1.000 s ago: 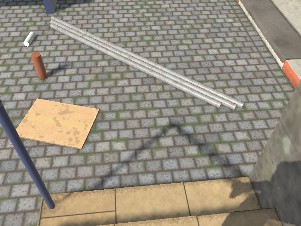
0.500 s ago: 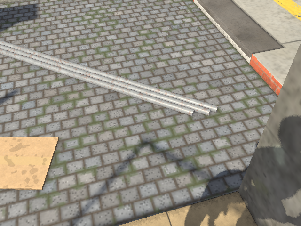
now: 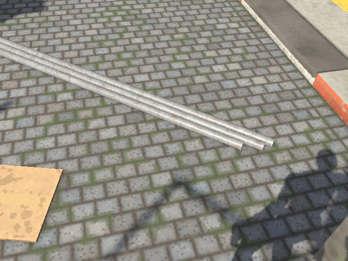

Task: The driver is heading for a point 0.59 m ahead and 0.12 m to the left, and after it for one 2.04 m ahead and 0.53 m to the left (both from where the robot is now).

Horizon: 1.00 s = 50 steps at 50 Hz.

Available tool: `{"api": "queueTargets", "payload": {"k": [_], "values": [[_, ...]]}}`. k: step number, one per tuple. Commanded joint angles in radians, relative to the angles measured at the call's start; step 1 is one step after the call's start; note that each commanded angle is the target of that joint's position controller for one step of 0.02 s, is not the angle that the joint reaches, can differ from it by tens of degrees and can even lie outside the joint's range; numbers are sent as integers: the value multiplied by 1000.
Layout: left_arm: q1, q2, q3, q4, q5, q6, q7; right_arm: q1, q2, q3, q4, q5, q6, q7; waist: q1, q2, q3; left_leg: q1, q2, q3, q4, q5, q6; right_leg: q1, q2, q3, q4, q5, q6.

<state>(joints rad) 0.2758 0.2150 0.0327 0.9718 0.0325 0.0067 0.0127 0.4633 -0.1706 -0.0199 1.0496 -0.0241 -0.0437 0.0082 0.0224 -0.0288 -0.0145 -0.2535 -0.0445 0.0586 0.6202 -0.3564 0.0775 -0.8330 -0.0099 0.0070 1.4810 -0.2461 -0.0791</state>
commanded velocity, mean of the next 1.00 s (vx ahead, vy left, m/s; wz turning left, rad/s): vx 0.24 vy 0.00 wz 0.26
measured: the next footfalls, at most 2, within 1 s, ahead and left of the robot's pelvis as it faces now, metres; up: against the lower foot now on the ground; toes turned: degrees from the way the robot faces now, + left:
right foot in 0.36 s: +0.34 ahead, -0.11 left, -0.17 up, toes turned -3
left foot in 0.98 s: +0.30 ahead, +0.15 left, -0.17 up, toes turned +20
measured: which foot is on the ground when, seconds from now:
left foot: down 0.00-0.36, up 0.38-0.96, down 0.98-1.00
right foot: up 0.00-0.34, down 0.36-0.98, up 1.00-1.00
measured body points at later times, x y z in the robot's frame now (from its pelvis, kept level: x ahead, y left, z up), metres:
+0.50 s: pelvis +0.22 -0.04 -0.16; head +0.25 -0.06 +0.29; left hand +0.31 +0.19 -0.30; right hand +0.17 -0.26 -0.32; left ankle +0.13 +0.09 -0.63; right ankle +0.30 -0.10 -0.90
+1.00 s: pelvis +0.31 +0.04 -0.20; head +0.28 +0.06 +0.25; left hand +0.22 +0.31 -0.34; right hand +0.57 -0.13 -0.27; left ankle +0.27 +0.13 -0.91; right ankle +0.30 -0.10 -0.88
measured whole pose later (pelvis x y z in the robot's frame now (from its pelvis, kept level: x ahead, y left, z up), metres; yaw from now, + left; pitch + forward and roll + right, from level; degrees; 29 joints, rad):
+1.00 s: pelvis +0.31 +0.04 -0.20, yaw +17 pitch +1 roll +0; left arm 0.42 0.31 0.07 0.87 0.06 -0.01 -0.01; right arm 0.13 -0.24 -0.04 0.72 0.00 0.03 0.05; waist 0.08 -0.06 -0.07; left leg -0.35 0.00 0.06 0.77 -0.46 0.06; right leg -0.34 -0.22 -0.23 0.93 -0.53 -0.01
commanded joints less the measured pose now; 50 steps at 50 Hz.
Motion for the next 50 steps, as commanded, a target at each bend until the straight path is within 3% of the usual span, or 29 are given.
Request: {"api": "queueTargets", "payload": {"k": [1,2,4,7,10,13,16,17,18,19,20,21,22,23,24,25,27,28,30,33,39,42,43,45,46,47,48,49,50], "values": [[58,-7,-1,0,27,7,-23,-33,-160,-17,-65,16,-40,-12,65,158,76,-253,238,-234,-276,582,141,224,-32,-19,-371,361,26],[136,3,6,45,16,8,-24,-14,-174,-25,-65,19,-41,-10,87,161,20,-197,242,-217,-212,694,129,272,-33,-19,-324,496,9],[-34,50,23,-2,-3,-11,-24,70,-100,-7,-33,40,-43,-26,30,80,88,32,202,-236,-141,510,115,23,-60,30,-542,608,-13],[-211,40,14,-38,22,-44,-37,142,-61,9,-20,23,-44,-40,-46,60,120,68,176,-224,-32,332,106,48,-61,20,-774,756,3],[-303,-2,-1,-72,7,-49,-50,133,-73,13,-22,0,-32,-44,-120,43,150,-73,130,-200,21,194,87,278,-9,-47,-926,790,40],[-317,28,-1,-96,-28,-53,-51,168,-62,12,-2,-17,-23,-46,-180,77,194,71,117,-233,162,302,87,277,-46,-5,-1161,732,52],[-88,61,8,-24,-23,-78,-39,161,-65,9,10,-19,1,-59,-119,46,138,57,114,-248,405,400,89,544,-93,-4,-1348,802,23],[47,60,10,29,-2,-80,-33,153,-76,10,12,4,8,-55,-65,4,99,-40,81,-198,531,398,76,748,-62,-73,-1353,827,29],[174,115,25,72,10,-77,-34,190,-83,5,16,18,15,-47,-35,-66,32,-185,19,-152,739,122,59,979,-124,-43,-1296,1018,33],[280,183,42,87,5,-68,-40,317,-23,-3,33,61,20,-56,-38,-242,-181,-495,-98,-70,1161,-675,-11,1420,-353,83,-884,1683,-61],[280,169,41,76,-33,-57,-53,309,-71,5,20,84,37,-85,13,-129,-390,-624,-61,-63,1421,-805,-6,1534,-457,154,-764,1641,-137],[204,118,25,27,-54,-52,-45,209,-104,2,-9,61,43,-84,17,-43,-388,-691,3,-87,1404,-676,0,1411,-451,156,-838,1210,-173],[156,92,12,2,-42,-49,-31,95,-104,-5,-37,29,48,-76,31,-15,-281,-686,5,-96,1424,-558,2,1199,-403,130,-921,1033,-180],[59,145,25,-24,-35,-52,6,7,-88,1,-106,14,68,-60,-3,-132,-249,-712,28,-67,1427,-385,-26,1022,-474,237,-1064,610,-273],[35,123,17,-49,-25,-46,22,-66,-115,-7,-128,-25,92,-56,-6,-35,-159,-652,25,-43,1439,-276,-43,812,-448,203,-1138,502,-279],[4,122,9,-54,-9,-53,22,-136,-110,-12,-169,-30,102,-52,-29,-7,-65,-631,29,-82,1308,-87,-57,641,-379,126,-1138,408,-213],[31,113,-1,-61,-2,-66,20,-153,-61,-8,-197,-30,116,-43,-57,-22,-29,-607,5,-68,1326,-27,-70,495,-345,70,-1101,546,-205],[37,88,-9,-51,-16,-72,25,-190,-15,8,-236,-22,121,-35,-75,-32,14,-620,14,-77,1171,99,-86,412,-308,28,-1108,382,-181],[70,75,-18,-54,-16,-77,27,-225,-8,9,-271,-30,123,-25,-69,-71,-7,-658,-3,-78,1111,183,-87,410,-280,50,-1099,134,-165],[101,100,-9,-76,-19,-82,25,-298,-32,4,-340,-43,131,-13,-53,-78,-6,-779,30,-111,1012,251,-104,499,-312,143,-1139,-237,-138],[129,186,29,-124,-2,-67,9,-464,-89,-13,-441,-19,128,23,17,-64,46,-692,80,-114,636,216,-98,567,-379,180,-1208,-479,-104],[108,207,46,-158,15,-79,-13,-409,-129,-43,-407,-26,123,24,-4,-58,32,-514,86,-77,694,290,-77,484,-415,112,-1143,-455,-103],[86,203,46,-175,4,-60,-15,-459,-112,-30,-441,14,119,39,18,-76,84,-496,115,-81,390,50,-76,494,-394,62,-1197,-510,-67],[149,241,61,-149,21,-37,-10,-465,-101,-33,-420,22,107,57,73,-121,90,-247,65,44,271,-191,-58,443,-377,-36,-1190,-466,-60],[94,238,68,-161,22,-47,-22,-356,-113,-42,-369,-7,106,48,23,-134,34,-26,58,106,450,117,-39,336,-395,-66,-1127,-384,-54],[107,247,71,-159,24,-26,-19,-359,-129,-44,-387,38,98,49,16,-99,88,-114,32,69,133,-339,-21,418,-379,-101,-1094,-433,-30],[139,247,79,-134,21,-9,-24,-257,-109,-40,-336,27,81,45,-10,24,78,84,-27,120,10,-211,-13,375,-336,-167,-886,-371,-22],[123,184,66,-130,27,-5,-31,-105,-138,-56,-275,24,60,35,-89,194,63,260,3,-54,-68,-205,27,226,-261,-246,-493,-228,9],[89,53,30,-176,33,-6,-43,-41,-218,-50,-287,38,39,21,-55,389,88,310,297,-588,-127,-87,93,-134,-136,-189,-74,-476,53]]}}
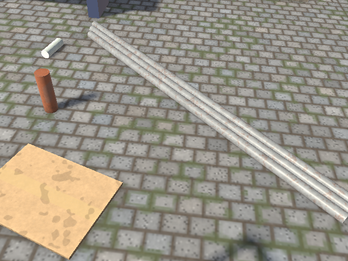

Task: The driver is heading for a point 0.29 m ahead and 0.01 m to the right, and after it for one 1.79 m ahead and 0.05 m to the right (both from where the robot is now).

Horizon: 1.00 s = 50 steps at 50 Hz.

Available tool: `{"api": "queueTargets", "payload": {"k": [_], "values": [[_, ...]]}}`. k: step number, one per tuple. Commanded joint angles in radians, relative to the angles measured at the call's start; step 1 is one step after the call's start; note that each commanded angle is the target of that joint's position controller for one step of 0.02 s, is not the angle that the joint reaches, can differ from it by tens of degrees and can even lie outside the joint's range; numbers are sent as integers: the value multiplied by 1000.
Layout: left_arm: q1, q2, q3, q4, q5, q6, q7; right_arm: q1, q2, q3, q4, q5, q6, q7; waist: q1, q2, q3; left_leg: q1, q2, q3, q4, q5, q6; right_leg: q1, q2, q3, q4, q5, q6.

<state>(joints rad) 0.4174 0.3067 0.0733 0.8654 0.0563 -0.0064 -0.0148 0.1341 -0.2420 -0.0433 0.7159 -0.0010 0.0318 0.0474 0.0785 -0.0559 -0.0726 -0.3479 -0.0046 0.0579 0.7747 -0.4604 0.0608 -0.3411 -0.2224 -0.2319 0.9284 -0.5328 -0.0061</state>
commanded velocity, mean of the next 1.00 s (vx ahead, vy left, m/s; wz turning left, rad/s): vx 0.34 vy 0.00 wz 0.21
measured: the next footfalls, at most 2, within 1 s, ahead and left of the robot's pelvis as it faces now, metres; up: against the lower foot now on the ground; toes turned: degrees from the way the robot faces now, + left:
right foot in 0.48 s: +0.43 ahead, -0.05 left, -0.17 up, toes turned +11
left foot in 1.00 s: +0.50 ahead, +0.17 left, -0.17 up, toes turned +14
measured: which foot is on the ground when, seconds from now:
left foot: down 0.00-0.48, up 0.50-0.98, down 1.00-1.00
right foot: up 0.00-0.46, down 0.48-1.00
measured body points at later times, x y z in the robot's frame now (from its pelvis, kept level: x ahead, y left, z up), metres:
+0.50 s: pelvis +0.27 +0.01 -0.11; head +0.29 -0.01 +0.34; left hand +0.42 +0.26 -0.21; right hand +0.24 -0.26 -0.25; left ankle +0.01 +0.10 -0.66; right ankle +0.40 -0.05 -0.86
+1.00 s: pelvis +0.44 +0.05 -0.13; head +0.45 +0.06 +0.32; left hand +0.32 +0.26 -0.28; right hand +0.69 -0.12 -0.23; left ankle +0.46 +0.15 -0.87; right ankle +0.39 -0.05 -0.87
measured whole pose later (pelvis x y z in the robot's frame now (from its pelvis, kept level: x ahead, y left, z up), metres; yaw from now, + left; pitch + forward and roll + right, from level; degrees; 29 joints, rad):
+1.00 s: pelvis +0.44 +0.05 -0.13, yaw +12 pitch +2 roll -1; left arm 0.49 0.19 0.05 1.00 0.03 -0.06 -0.01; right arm 0.02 -0.19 -0.02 0.86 -0.03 -0.05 0.02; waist 0.08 -0.01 -0.02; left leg -0.34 0.01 0.05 0.49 -0.22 0.05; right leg -0.11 0.06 -0.03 0.39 -0.31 -0.06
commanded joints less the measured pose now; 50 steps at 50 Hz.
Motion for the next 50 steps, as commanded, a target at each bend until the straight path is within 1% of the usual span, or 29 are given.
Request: {"api": "queueTargets", "payload": {"k": [1,2,4,5,6,7,8,10,12,15,17,19,21,22,23,24,25,26,27,28,29,30,32,34,36,39,46,48,50], "values": [[-259,33,5,-180,10,-7,-31,390,-255,-50,40,33,-35,-26,-234,327,86,435,351,-904,-527,96,260,-797,179,215,424,-101,-6],[-311,41,5,-197,3,-26,-28,416,-244,-46,83,1,-41,-37,-202,211,156,434,375,-896,-480,150,327,-850,157,291,401,-55,-4],[-197,34,1,-117,6,-22,-10,281,-178,-33,77,-9,-38,-56,-82,186,166,306,264,-613,-354,309,263,-711,129,275,321,74,25],[-145,48,7,-87,16,-11,-6,212,-152,-27,50,-11,-42,-59,-49,162,150,206,227,-532,-354,403,243,-597,125,259,279,131,38],[-97,97,26,-46,11,-4,-5,178,-150,-26,52,-32,-58,-50,-26,115,135,151,198,-456,-361,551,226,-475,124,263,237,277,30],[-115,85,24,-49,9,3,-8,190,-160,-31,61,-29,-70,-43,-27,128,101,112,174,-415,-361,658,207,-387,142,239,222,341,31],[-190,98,34,-69,-5,4,-12,238,-157,-34,103,-19,-85,-45,-42,106,116,186,143,-400,-345,537,189,-458,133,294,154,469,30],[-281,54,19,-91,-11,-5,-34,289,-152,-38,129,-10,-97,-51,-71,104,125,159,104,-349,-334,419,176,-425,157,250,-42,676,8],[-375,-5,-1,-105,6,-18,-50,302,-103,-27,141,1,-99,-61,-110,107,113,116,72,-322,-268,322,165,-328,183,239,-172,898,-12],[-422,-31,-14,-118,5,-24,-55,348,-93,-15,140,-14,-98,-70,-147,109,125,83,62,-339,-181,265,163,-261,202,245,-267,998,-34],[-473,-29,-17,-144,-7,-33,-45,376,-100,-12,148,-32,-92,-79,-174,110,148,123,63,-365,-100,255,160,-280,197,260,-338,999,-36],[-466,-44,-27,-144,-25,-40,-37,394,-70,-1,160,-35,-85,-90,-193,112,165,137,32,-339,-19,276,126,-188,182,266,-477,1046,-30],[-354,-39,-27,-92,-41,-55,-23,422,-54,5,186,-42,-78,-101,-174,95,171,215,10,-343,126,291,116,-94,132,310,-677,1107,-35],[-223,-17,-17,-33,-39,-62,-14,424,-64,2,203,-47,-74,-103,-128,66,151,235,-13,-322,264,339,114,4,137,279,-754,1135,-31],[-63,4,-3,30,-24,-67,-3,418,-85,-4,215,-36,-67,-97,-54,22,113,146,-48,-264,462,341,101,222,142,217,-830,1198,-20],[62,72,19,90,-22,-61,-5,468,-66,-12,228,-20,-62,-90,-34,-66,37,-66,-116,-219,737,-87,67,511,55,308,-725,1379,-25],[195,123,20,114,-15,-66,-17,627,-13,-16,264,44,-59,-93,-66,-153,-158,-330,-225,-157,1151,-623,8,884,-105,359,-252,1992,-69],[167,131,26,104,-49,-69,-30,634,-68,-6,251,70,-61,-112,-67,-141,-278,-528,-161,-174,1272,-535,-5,996,-226,490,-191,1999,-180],[100,67,16,67,-68,-63,-27,529,-92,-2,237,26,-56,-115,-41,-60,-275,-607,-92,-141,1233,-414,-2,892,-195,498,-285,1556,-211],[-5,41,10,31,-54,-62,-6,415,-92,5,210,-19,-53,-102,-40,-71,-204,-661,-43,-117,1150,-239,5,721,-167,542,-422,857,-268],[-61,22,8,11,-48,-50,17,339,-91,2,190,-53,-46,-78,-58,-62,-147,-602,-1,-91,1085,-117,7,482,-157,628,-555,403,-293],[-90,-1,-2,16,-41,-51,28,234,-89,0,169,-78,-39,-62,-63,-21,-41,-537,32,-117,975,23,9,259,-149,649,-634,280,-292],[-141,-1,-13,34,-25,-66,25,175,-54,3,161,-58,-34,-38,-128,2,120,-391,72,-128,608,252,-27,-38,-45,550,-723,330,-244],[-77,-11,-14,73,-45,-72,23,184,5,16,183,-64,-39,-30,-121,-45,100,-287,74,-78,395,351,-48,-51,31,454,-733,430,-232],[-42,-31,-18,83,-53,-72,16,138,20,25,173,-45,-48,-28,-110,-76,70,-252,85,-84,240,395,-49,-2,32,434,-734,423,-227],[0,-4,-9,81,-55,-63,6,-7,7,27,138,-29,-52,-25,-70,-37,99,-236,79,-74,50,447,-43,49,18,458,-781,282,-204],[126,10,-3,116,-26,-57,1,-177,1,19,92,-25,-74,-24,4,-2,162,-175,36,-15,-172,243,-30,207,-1,469,-754,228,-220],[141,22,2,127,-22,-57,4,-147,7,19,88,-28,-91,-27,-18,-15,155,-85,10,8,-273,181,-9,229,-5,469,-687,310,-221],[113,-3,-3,124,-34,-62,9,49,-22,5,148,-39,-120,-43,-109,31,74,273,35,-52,-383,223,27,94,55,381,-502,459,-170]]}}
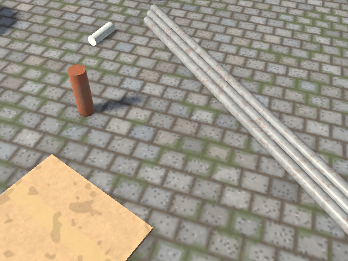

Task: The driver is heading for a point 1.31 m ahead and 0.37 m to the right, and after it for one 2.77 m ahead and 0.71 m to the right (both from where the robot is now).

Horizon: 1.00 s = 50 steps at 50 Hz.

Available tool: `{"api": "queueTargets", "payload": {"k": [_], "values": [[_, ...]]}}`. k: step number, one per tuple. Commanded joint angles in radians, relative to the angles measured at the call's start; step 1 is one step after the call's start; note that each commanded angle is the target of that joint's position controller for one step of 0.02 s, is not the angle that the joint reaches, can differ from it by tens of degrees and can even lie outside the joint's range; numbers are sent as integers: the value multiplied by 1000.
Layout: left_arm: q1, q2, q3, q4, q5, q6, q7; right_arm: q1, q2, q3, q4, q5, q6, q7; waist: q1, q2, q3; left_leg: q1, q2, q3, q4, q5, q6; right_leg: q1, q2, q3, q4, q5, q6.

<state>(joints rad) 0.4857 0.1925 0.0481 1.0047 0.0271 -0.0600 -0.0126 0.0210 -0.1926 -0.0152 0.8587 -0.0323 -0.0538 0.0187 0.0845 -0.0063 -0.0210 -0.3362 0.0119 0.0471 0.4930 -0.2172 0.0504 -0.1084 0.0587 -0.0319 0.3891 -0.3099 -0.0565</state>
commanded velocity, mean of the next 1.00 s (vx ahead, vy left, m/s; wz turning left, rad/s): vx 0.49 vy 0.00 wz -0.37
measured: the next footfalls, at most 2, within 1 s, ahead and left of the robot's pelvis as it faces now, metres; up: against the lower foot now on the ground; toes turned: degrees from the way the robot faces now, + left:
right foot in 0.48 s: +0.37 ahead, -0.10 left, +0.00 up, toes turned -13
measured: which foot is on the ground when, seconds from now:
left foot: down 0.00-0.50, up 0.52-1.00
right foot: down 0.00-0.02, up 0.04-0.46, down 0.48-1.00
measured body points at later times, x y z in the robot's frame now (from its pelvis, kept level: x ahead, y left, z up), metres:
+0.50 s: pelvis +0.24 -0.02 -0.02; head +0.28 -0.04 +0.42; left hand +0.43 +0.19 -0.14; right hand +0.14 -0.25 -0.17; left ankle +0.05 +0.10 -0.72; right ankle +0.33 -0.09 -0.74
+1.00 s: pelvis +0.50 -0.08 +0.00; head +0.53 -0.11 +0.44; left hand +0.54 +0.19 -0.13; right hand +0.62 -0.38 -0.10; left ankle +0.70 -0.03 -0.71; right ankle +0.33 -0.09 -0.74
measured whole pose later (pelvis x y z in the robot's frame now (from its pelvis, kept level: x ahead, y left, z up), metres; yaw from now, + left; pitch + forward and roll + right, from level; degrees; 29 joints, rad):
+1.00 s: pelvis +0.50 -0.08 +0.00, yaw -26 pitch +2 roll +0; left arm 0.48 0.24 0.06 0.95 0.01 -0.06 0.02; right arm -0.02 -0.24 -0.03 0.75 -0.03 -0.04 0.03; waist 0.10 0.03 0.04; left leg -0.60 0.03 0.00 0.60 -0.02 0.00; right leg 0.07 0.14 0.21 0.26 -0.33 -0.13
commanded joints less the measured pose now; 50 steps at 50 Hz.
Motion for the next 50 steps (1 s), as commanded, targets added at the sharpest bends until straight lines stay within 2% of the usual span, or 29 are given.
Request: {"api": "queueTargets", "payload": {"k": [1,2,3,4,5,7,10,12,15,18,19,21,23,24,25,26,27,28,29,30,31,33,34,36,38,41,47,49,50], "values": [[-3,60,6,-60,-26,-19,2,336,-158,-45,37,-23,-47,-29,-188,107,-104,540,212,-279,-135,-127,104,-333,-142,72,298,181,-73],[-17,33,2,-95,-27,-25,-2,431,-261,-76,76,-8,-34,-34,-199,294,-106,660,417,-605,-240,-104,212,-626,-21,-50,536,-202,-39],[-91,145,34,-95,5,-11,4,404,-203,-63,73,3,-25,-32,-183,107,-17,595,395,-569,-215,-45,214,-707,-62,16,659,-236,-40],[-106,118,33,-92,11,-8,-4,346,-165,-52,60,7,-23,-25,-151,87,24,523,340,-462,-221,48,193,-696,-95,46,684,-164,-40],[-107,89,29,-82,8,-2,-10,296,-126,-43,50,9,-22,-21,-120,78,46,443,294,-376,-249,101,163,-656,-120,51,665,-102,-31],[-97,65,29,-66,13,16,-22,266,-98,-36,54,13,-30,-22,-78,120,67,352,224,-255,-292,207,128,-597,-122,38,661,-9,-5],[-145,50,30,-68,11,30,-29,338,-101,-38,93,16,-47,-28,-65,109,72,319,203,-134,-298,405,115,-603,-103,49,672,90,7],[-225,40,25,-92,8,34,-28,357,-101,-38,103,14,-54,-33,-66,89,92,287,200,-84,-314,423,109,-616,-104,48,615,166,13],[-347,23,8,-131,4,29,-33,360,-96,-34,111,16,-61,-35,-77,98,125,231,177,0,-337,417,99,-541,-101,3,429,295,8],[-433,31,-1,-167,5,29,-36,410,-118,-37,138,16,-64,-43,-94,91,143,281,216,36,-330,461,100,-487,-96,-41,304,290,-26],[-445,39,0,-173,5,28,-35,423,-129,-39,146,16,-61,-47,-95,84,143,317,228,47,-307,508,99,-478,-90,-55,282,264,-41],[-419,57,7,-171,8,25,-32,421,-153,-45,150,13,-58,-54,-74,87,111,386,240,82,-197,760,86,-412,-50,-93,253,170,-77],[-269,90,26,-130,5,19,-27,427,-175,-51,153,5,-46,-55,-13,102,11,418,233,116,60,958,73,-235,21,-127,216,96,-121],[-140,118,42,-87,13,12,-25,426,-182,-52,146,6,-39,-52,45,82,-64,335,212,146,275,861,53,-39,41,-109,140,122,-150],[-31,209,70,-77,25,8,-15,444,-152,-44,115,8,-37,-44,80,-29,-160,126,180,159,585,513,29,182,-156,166,95,-23,-209],[-57,285,87,-102,3,18,-15,470,-77,-36,51,34,-47,-19,13,-289,-268,-258,-74,78,965,-296,-25,420,-434,808,-92,-45,-390],[-90,271,84,-103,-17,33,-11,340,-166,-52,29,17,-56,-14,29,-88,-203,-371,-12,-92,965,-223,0,377,-390,742,-129,-47,-349],[-150,233,73,-106,-15,34,-2,267,-157,-51,1,26,-68,-10,9,-49,-73,-401,33,-88,912,-138,6,250,-369,598,-131,20,-320],[-187,183,61,-104,-12,30,1,261,-141,-49,6,24,-73,-13,-35,32,19,-351,72,-86,807,-85,3,110,-326,502,-151,170,-275],[-213,159,53,-105,-15,23,6,254,-132,-51,0,5,-59,-15,-68,36,46,-291,93,-94,735,-78,-9,24,-272,427,-153,273,-243],[-230,140,45,-109,-20,16,11,283,-116,-47,7,-8,-37,-16,-97,16,35,-233,98,-93,698,-70,-25,-22,-237,369,-161,349,-226],[-205,148,43,-107,-31,-2,12,286,-112,-49,0,-15,-5,-14,-109,-2,24,-218,92,-79,640,-67,-53,-44,-201,324,-171,424,-226],[-190,170,49,-99,-32,-7,14,257,-102,-45,-11,-14,5,-12,-107,-6,33,-229,87,-72,609,-44,-65,-63,-190,313,-190,392,-223],[-145,188,52,-95,-35,-7,14,171,-113,-50,-45,-16,14,-8,-85,-21,68,-293,91,-62,519,33,-86,-57,-175,316,-217,359,-212],[-98,186,51,-91,-33,-3,13,77,-121,-52,-78,-10,16,-5,-52,-31,87,-348,86,-59,425,113,-96,-23,-166,328,-220,368,-185],[-43,184,47,-93,-30,-5,14,-17,-118,-48,-119,-7,13,-2,-19,-46,75,-381,66,-60,328,199,-98,42,-157,342,-189,434,-157],[47,175,39,-82,-17,-5,28,-164,-113,-27,-192,1,-2,11,28,-62,88,-375,17,-37,148,210,-69,170,-177,373,-124,593,-158],[39,181,37,-82,-13,-9,38,-146,-124,-27,-201,4,-12,12,7,-73,89,-286,6,-39,74,193,-42,182,-198,378,-108,652,-143],[11,190,37,-86,-13,-12,41,-90,-133,-30,-189,5,-17,9,-26,-79,78,-189,-9,-35,35,164,-21,165,-201,365,-81,727,-124]]}}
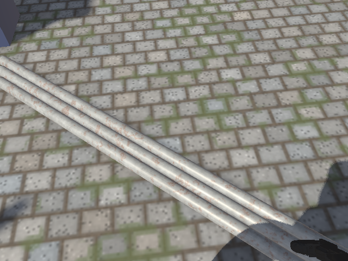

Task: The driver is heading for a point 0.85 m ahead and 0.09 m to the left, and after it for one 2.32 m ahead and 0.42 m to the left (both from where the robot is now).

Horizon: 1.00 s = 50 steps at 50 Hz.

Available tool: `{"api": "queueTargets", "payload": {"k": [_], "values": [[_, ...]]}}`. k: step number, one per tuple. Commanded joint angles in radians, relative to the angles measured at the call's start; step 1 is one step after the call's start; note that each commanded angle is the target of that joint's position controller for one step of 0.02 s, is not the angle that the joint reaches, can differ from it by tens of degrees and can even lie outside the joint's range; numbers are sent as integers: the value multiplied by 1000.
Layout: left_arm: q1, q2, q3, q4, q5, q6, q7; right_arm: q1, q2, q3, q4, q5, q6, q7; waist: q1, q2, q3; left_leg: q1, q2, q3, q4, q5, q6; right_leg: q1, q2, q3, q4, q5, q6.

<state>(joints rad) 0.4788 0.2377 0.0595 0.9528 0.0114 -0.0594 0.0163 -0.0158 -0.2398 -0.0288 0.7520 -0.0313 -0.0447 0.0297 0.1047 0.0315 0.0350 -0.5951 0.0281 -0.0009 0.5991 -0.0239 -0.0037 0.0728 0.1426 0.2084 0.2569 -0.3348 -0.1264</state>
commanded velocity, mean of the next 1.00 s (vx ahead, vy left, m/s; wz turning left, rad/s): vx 0.50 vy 0.00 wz -0.04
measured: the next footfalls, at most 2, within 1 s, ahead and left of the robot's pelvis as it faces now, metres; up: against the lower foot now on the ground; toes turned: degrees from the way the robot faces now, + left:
left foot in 0.06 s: +0.21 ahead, +0.11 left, +0.00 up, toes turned -1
right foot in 0.54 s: +0.44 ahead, -0.10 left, +0.00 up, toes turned -6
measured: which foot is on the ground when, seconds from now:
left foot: up 0.00-0.04, down 0.06-0.60, up 0.62-1.00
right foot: down 0.00-0.08, up 0.10-0.52, down 0.54-1.00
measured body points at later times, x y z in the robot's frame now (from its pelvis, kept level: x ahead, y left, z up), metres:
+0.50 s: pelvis +0.26 +0.02 +0.01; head +0.29 +0.02 +0.46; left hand +0.46 +0.23 -0.10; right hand +0.19 -0.22 -0.13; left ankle +0.17 +0.11 -0.73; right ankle +0.40 -0.11 -0.70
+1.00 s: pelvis +0.52 -0.02 +0.00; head +0.54 -0.03 +0.45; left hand +0.44 +0.22 -0.13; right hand +0.68 -0.25 -0.12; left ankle +0.67 +0.10 -0.63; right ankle +0.40 -0.09 -0.73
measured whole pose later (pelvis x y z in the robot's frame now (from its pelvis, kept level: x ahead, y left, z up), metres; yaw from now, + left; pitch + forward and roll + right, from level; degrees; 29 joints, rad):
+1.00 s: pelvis +0.52 -0.02 +0.00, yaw +2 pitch +1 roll -1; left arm 0.49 0.18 0.02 1.04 0.03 -0.09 0.01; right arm 0.14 -0.22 -0.04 0.78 -0.03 0.00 0.02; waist 0.02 0.04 0.02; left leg -0.86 0.04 0.02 1.16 -0.20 0.06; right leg 0.09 0.07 -0.15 0.16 -0.28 -0.06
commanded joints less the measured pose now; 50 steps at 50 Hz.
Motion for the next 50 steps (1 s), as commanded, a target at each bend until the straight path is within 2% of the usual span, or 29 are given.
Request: {"api": "queueTargets", "payload": {"k": [1,2,3,4,5,6,7,8,9,11,13,19,21,26,28,29,30,31,32,33,34,35,37,39,41,45,47,48,50], "values": [[-4,163,29,-38,6,-17,11,31,-108,-26,-58,4,-31,-9,-83,-121,-13,194,-56,26,-89,-71,54,-28,-277,108,123,902,-35],[-21,172,29,-37,7,-20,5,167,-132,-37,-16,7,-39,-21,-146,-97,-83,354,-79,39,-138,-71,77,-38,-243,76,277,989,-17],[-29,161,26,-46,4,-27,-2,318,-168,-49,14,-4,-52,-36,-213,-61,-177,585,8,-40,-146,-69,113,-156,-201,49,480,846,-1],[29,86,8,-76,-14,-33,-7,447,-254,-66,19,-25,-51,-51,-218,91,-325,829,261,-368,-142,-164,184,-356,-107,-35,784,410,24],[145,89,13,-58,-30,-25,-6,432,-276,-81,44,-10,-33,-40,-149,279,-374,890,407,-770,-282,-147,303,-556,17,-100,1015,-180,43],[82,136,17,-46,7,-14,-1,329,-185,-64,19,10,-25,-29,-120,79,-204,739,367,-698,-313,-266,290,-637,-66,-73,1068,-104,34],[-25,122,13,-64,18,-13,-11,261,-117,-47,10,16,-28,-24,-123,-24,-93,605,316,-540,-333,-251,271,-639,-98,-76,1031,-33,38],[-68,101,9,-79,17,-11,-18,240,-89,-37,19,9,-31,-23,-105,-41,-37,520,263,-431,-365,-182,239,-627,-128,-86,972,-2,39],[-95,98,9,-93,25,-4,-25,256,-84,-33,38,9,-38,-26,-93,-2,-16,476,225,-354,-381,-95,221,-614,-150,-93,924,7,45],[-80,75,2,-86,31,12,-36,298,-86,-31,70,15,-55,-23,-76,43,-31,452,188,-270,-400,31,211,-578,-156,-117,880,20,59],[-112,67,-2,-95,32,20,-42,335,-96,-32,92,23,-67,-20,-72,47,-32,465,180,-222,-423,85,221,-618,-171,-144,840,46,72],[-385,36,-29,-180,27,18,-55,427,-98,-30,138,26,-59,-20,-125,40,24,484,130,-106,-478,136,198,-693,-220,-232,547,252,117],[-434,22,-39,-192,20,18,-54,467,-105,-32,156,23,-58,-22,-141,54,19,503,134,-84,-462,170,193,-655,-209,-255,476,281,116],[-532,48,-37,-229,18,9,-44,517,-123,-33,179,10,-45,-33,-158,42,44,638,191,-107,-388,287,195,-660,-185,-270,362,203,74],[-454,57,-29,-214,22,2,-34,518,-121,-31,191,11,-40,-38,-114,41,1,649,188,-88,-267,520,175,-500,-131,-290,300,112,40],[-338,68,-16,-167,24,-6,-26,522,-123,-29,200,14,-35,-38,-67,5,-63,641,147,-47,-99,647,157,-333,-85,-324,226,141,19],[-183,99,0,-120,35,-16,-15,497,-142,-33,191,27,-34,-40,3,18,-139,516,119,-21,82,543,132,-104,-131,-268,171,184,-8],[-1,198,24,-95,60,-22,-2,471,-87,-18,137,32,-38,-37,59,-100,-278,293,59,22,398,134,106,158,-409,31,156,146,-70],[-12,258,39,-83,45,-8,-7,559,-15,-10,125,45,-36,-36,-12,-261,-303,-13,-89,40,661,-510,75,266,-612,405,54,275,-190],[-53,187,32,-79,8,-1,-16,469,-100,-32,130,12,-24,-43,-9,-77,-173,-92,-22,-42,720,-454,81,150,-549,323,52,220,-176],[-141,127,13,-90,6,-4,-22,417,-78,-32,109,14,-29,-34,-46,-92,-71,-108,7,-40,705,-383,83,28,-494,195,20,214,-149],[-186,85,3,-90,10,-8,-27,400,-68,-31,107,16,-28,-27,-72,-87,-21,-85,30,-28,686,-339,78,-65,-440,112,-21,231,-117],[-205,49,-9,-71,6,-18,-18,409,-51,-30,108,-2,-3,-9,-123,-117,17,-28,55,-14,648,-285,59,-187,-366,1,-80,241,-73],[-155,63,-6,-37,1,-32,-16,386,-36,-31,93,-8,13,6,-138,-110,20,-59,55,10,655,-245,43,-197,-352,-46,-100,355,-83],[-117,72,-2,-18,5,-41,-17,330,-32,-32,74,-4,23,7,-136,-86,34,-128,61,4,634,-198,34,-187,-347,-116,-119,420,-78],[9,56,-12,38,20,-45,-5,173,-14,-26,9,2,31,-14,-97,-105,69,-350,25,-17,732,-216,52,-73,-368,-178,-130,485,-73],[14,50,-18,42,21,-44,0,105,-13,-17,-31,0,29,-19,-101,-78,89,-406,21,-10,681,-222,66,-51,-361,-222,-149,463,-58],[16,51,-20,48,21,-45,3,86,-9,-13,-49,-4,28,-18,-111,-70,96,-412,26,-20,646,-211,75,-40,-367,-236,-152,473,-47],[-48,46,-26,19,7,-45,6,35,-1,6,-69,0,26,5,-110,-33,105,-202,22,101,343,-88,74,-158,-311,-329,-209,480,-34]]}}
